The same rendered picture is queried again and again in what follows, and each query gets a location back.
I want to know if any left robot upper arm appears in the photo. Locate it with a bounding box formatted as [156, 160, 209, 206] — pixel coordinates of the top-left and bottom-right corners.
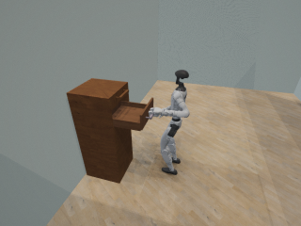
[173, 91, 190, 118]

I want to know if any left robot hand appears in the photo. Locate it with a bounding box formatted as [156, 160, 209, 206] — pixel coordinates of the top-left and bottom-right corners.
[149, 107, 163, 117]

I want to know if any robot left forearm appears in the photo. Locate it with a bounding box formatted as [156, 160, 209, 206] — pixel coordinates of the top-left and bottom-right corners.
[162, 109, 188, 118]

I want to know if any humanoid robot torso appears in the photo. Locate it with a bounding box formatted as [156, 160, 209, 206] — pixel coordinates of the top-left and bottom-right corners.
[170, 89, 187, 131]

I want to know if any drawer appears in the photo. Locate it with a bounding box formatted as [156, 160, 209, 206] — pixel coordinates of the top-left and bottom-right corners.
[111, 97, 153, 131]

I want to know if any robot left thigh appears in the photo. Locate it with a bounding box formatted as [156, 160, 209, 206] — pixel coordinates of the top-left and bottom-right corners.
[160, 125, 177, 153]

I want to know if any cabinet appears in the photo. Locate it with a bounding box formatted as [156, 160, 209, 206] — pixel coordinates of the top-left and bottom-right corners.
[66, 78, 134, 184]

